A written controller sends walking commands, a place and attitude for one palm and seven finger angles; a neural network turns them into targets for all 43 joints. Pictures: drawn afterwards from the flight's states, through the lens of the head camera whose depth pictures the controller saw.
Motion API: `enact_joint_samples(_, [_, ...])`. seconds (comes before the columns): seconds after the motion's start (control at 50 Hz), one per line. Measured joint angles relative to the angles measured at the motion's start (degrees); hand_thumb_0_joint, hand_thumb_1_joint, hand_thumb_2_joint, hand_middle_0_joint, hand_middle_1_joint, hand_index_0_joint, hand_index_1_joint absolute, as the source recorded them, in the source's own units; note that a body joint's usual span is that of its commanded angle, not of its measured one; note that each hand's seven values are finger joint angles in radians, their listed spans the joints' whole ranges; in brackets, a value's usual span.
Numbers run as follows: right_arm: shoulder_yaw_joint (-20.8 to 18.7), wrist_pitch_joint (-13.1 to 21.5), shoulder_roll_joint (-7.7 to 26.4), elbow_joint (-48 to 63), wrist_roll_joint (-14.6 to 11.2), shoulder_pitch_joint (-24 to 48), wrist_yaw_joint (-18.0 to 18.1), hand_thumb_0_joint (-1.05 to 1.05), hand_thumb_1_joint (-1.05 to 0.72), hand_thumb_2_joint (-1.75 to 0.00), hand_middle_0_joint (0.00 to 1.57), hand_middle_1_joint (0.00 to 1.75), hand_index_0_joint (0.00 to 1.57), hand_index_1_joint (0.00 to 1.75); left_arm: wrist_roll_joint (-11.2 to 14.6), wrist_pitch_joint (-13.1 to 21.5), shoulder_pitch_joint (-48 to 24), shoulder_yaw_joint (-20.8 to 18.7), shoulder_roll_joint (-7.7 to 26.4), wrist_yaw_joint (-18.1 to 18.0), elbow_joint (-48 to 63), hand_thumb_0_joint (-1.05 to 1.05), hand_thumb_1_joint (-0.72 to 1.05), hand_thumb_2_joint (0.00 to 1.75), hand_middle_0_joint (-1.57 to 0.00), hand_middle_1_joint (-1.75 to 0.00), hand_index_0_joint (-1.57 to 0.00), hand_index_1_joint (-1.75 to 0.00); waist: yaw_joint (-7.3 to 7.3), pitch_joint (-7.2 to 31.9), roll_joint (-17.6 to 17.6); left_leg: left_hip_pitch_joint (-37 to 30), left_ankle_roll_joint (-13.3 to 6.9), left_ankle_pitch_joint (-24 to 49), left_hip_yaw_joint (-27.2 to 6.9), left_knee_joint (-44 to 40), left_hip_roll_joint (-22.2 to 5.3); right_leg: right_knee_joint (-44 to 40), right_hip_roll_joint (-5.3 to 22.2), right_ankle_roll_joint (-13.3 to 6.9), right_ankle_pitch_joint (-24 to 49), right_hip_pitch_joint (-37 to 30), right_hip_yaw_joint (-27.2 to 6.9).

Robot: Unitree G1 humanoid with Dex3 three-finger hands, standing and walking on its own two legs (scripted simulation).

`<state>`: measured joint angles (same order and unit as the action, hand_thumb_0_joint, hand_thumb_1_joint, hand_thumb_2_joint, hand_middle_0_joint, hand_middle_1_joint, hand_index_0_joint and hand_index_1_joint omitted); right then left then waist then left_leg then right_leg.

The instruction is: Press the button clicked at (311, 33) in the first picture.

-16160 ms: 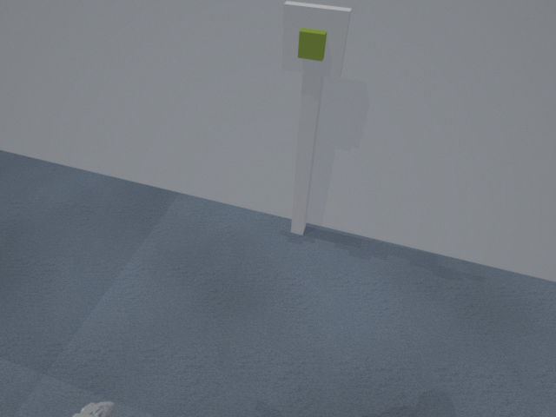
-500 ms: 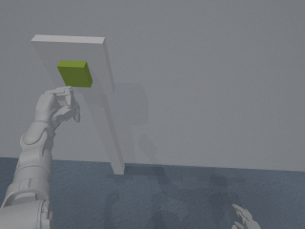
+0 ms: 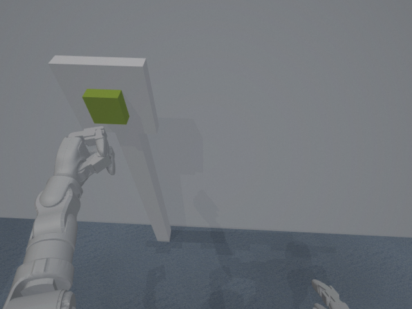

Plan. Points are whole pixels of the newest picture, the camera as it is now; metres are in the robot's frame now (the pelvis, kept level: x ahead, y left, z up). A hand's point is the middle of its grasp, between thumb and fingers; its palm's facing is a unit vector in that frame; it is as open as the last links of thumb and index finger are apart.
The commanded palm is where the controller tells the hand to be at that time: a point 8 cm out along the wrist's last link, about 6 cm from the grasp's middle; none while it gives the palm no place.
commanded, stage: press the button with the knuckle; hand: left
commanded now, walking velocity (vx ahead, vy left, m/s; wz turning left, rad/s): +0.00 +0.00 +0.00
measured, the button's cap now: (107, 106) +0.49 +0.23 +0.13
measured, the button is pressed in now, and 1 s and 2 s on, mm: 0 9 0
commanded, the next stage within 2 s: hold the button down briefly in 1.02 s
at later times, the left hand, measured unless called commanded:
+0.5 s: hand (119, 139) +0.42 +0.19 +0.10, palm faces -0.02 -1.00 -0.01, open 3.1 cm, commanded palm +0.39 +0.25 +0.10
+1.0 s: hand (115, 133) +0.44 +0.21 +0.10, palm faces -0.05 -1.00 -0.03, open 3.0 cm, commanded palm +0.44 +0.26 +0.10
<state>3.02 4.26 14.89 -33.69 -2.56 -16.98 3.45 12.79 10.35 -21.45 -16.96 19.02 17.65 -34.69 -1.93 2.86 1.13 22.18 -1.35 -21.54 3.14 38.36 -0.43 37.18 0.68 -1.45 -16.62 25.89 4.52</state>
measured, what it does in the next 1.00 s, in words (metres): stands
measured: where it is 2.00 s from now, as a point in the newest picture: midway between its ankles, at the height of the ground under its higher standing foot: outside the picture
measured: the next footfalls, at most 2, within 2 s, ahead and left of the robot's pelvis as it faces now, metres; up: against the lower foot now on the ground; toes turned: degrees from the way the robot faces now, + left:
none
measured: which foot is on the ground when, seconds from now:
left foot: down 0.00-1.00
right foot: down 0.00-1.00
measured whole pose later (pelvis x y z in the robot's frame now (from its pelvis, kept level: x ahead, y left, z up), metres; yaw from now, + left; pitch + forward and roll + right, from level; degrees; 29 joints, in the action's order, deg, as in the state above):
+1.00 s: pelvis -0.02 -0.01 -0.01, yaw +1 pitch +11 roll -1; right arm 3.0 2.5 16.7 -36.9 -2.2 -20.2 3.9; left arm 8.9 17.4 -47.0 -19.9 29.2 22.1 -64.8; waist -5.9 2.2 0.6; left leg 33.9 -0.9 -21.6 1.7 44.4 -1.3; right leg 41.0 0.2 -2.2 -15.9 36.2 5.9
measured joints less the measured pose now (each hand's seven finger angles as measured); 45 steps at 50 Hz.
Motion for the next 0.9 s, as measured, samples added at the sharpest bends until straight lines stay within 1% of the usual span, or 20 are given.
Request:
enact_joint_samples(0.06, [0.10, 0.09, -0.02, 0.10, -0.01, 0.46, 0.25, 0.01, -0.91, -0.90, 0.21, 0.30, 0.20, 0.30, -0.53, 0.06, -1.46, -0.08, 0.69, -0.44, -1.45, 0.02, 0.90, 0.90, -1.30, -1.50, -1.30, -1.50, -0.01, -0.44, -0.10, 0.23, 0.11, 0.10, -0.28, 0.23, -0.06, 0.07, -0.04, -0.15, 0.08, 0.06, 0.28])
enact_joint_samples(0.14, [0.28, 0.19, 0.26, -0.40, -0.03, 0.84, 0.69, 0.01, -0.91, -0.90, 0.21, 0.30, 0.20, 0.30, -0.71, 0.77, -4.85, -0.04, 1.77, 0.11, -4.70, 0.02, 0.90, 0.90, -1.30, -1.50, -1.30, -1.50, -0.07, -0.81, -0.14, 1.08, 0.26, 0.17, -0.71, 0.80, -0.14, 0.34, -0.06, -0.33, 0.15, 0.62, 0.71])
enact_joint_samples(0.22, [0.47, -0.07, 0.56, -1.04, -0.04, 0.85, 0.90, 0.01, -0.91, -0.90, 0.21, 0.30, 0.20, 0.30, -0.58, 1.15, -8.89, -0.60, 3.13, 1.30, -9.29, 0.02, 0.90, 0.90, -1.30, -1.50, -1.30, -1.50, -0.54, -0.86, -0.43, 2.31, 0.39, 0.18, -0.89, 1.43, -0.22, 0.90, -0.09, -0.50, 0.12, 1.79, 0.89])
enact_joint_samples(0.28, [0.26, -0.23, 0.89, -1.10, 0.02, 0.27, 0.83, 0.01, -0.91, -0.90, 0.21, 0.30, 0.20, 0.30, -0.95, 1.33, -11.00, -0.81, 4.03, 1.77, -11.82, 0.02, 0.90, 0.90, -1.30, -1.50, -1.30, -1.50, -1.03, -0.85, -0.39, 3.28, 0.47, 0.10, -0.89, 1.89, -0.31, 1.31, -0.16, -0.61, 0.09, 2.76, 0.89])
enact_joint_samples(0.36, [-0.32, -0.50, 1.34, -1.23, 0.12, -1.17, 0.52, 0.01, -0.91, -0.90, 0.21, 0.29, 0.20, 0.30, -1.05, 2.14, -11.67, -0.62, 3.86, 1.75, -12.51, 0.02, 0.90, 0.90, -1.30, -1.50, -1.30, -1.50, -1.34, -0.54, 0.05, 4.00, 0.48, -0.02, -0.63, 2.07, -0.41, 1.55, -0.27, -0.62, 0.06, 3.63, 0.63])
enact_joint_samples(0.46, [-0.50, -1.32, 1.26, -1.76, 0.19, -2.51, 0.11, 0.01, -0.91, -0.90, 0.21, 0.29, 0.20, 0.30, -1.18, 2.98, -12.12, -1.71, 3.40, 1.13, -13.56, 0.02, 0.90, 0.90, -1.30, -1.50, -1.30, -1.50, -1.93, -0.03, -0.14, 4.19, 0.57, -0.13, -0.18, 1.94, -0.60, 1.77, -0.49, -0.69, -0.06, 4.19, 0.17])
enact_joint_samples(0.56, [-0.45, -1.95, 1.09, -1.71, 0.24, -3.07, -0.01, 0.01, -0.91, -0.90, 0.21, 0.29, 0.20, 0.30, -2.37, 3.29, -13.57, -3.04, 4.81, 0.49, -16.43, 0.02, 0.90, 0.90, -1.30, -1.50, -1.30, -1.50, -2.78, -0.24, -0.35, 4.69, 0.69, -0.22, 0.01, 2.23, -0.89, 1.99, -0.78, -0.83, -0.03, 4.79, -0.01])
enact_joint_samples(0.64, [-0.38, -2.20, 1.13, -1.80, 0.25, -3.24, 0.15, 0.01, -0.91, -0.90, 0.21, 0.29, 0.20, 0.30, -2.75, 4.39, -15.12, -3.89, 6.29, 1.67, -18.71, 0.02, 0.87, 0.90, -1.29, -1.50, -1.30, -1.50, -3.09, -0.61, -0.45, 5.49, 0.77, -0.23, 0.03, 2.63, -1.13, 2.09, -1.01, -0.94, 0.17, 5.49, -0.02])
enact_joint_samples(0.76, [-0.30, -2.40, 1.40, -2.45, 0.25, -3.38, 0.34, 0.01, -0.91, -0.90, 0.21, 0.29, 0.20, 0.30, -2.57, 5.61, -17.92, -4.37, 7.65, 3.54, -22.68, 0.02, 0.81, 0.89, -1.29, -1.50, -1.30, -1.50, -3.11, -0.58, -0.50, 6.98, 0.76, -0.19, -0.36, 3.41, -1.17, 2.39, -0.99, -0.97, 0.33, 6.61, 0.36])
enact_joint_samples(0.9, [-0.10, -2.12, 1.69, -2.91, 0.20, -2.89, 0.53, 0.01, -0.91, -0.90, 0.21, 0.29, 0.20, 0.30, -3.27, 6.23, -23.14, -3.21, 9.45, 3.92, -27.80, 0.02, 0.79, 0.90, -1.30, -1.50, -1.32, -1.50, -3.78, -0.78, -0.57, 9.72, 0.65, -0.16, -1.20, 5.08, -1.02, 3.19, -0.73, -0.91, 0.53, 8.63, 1.17])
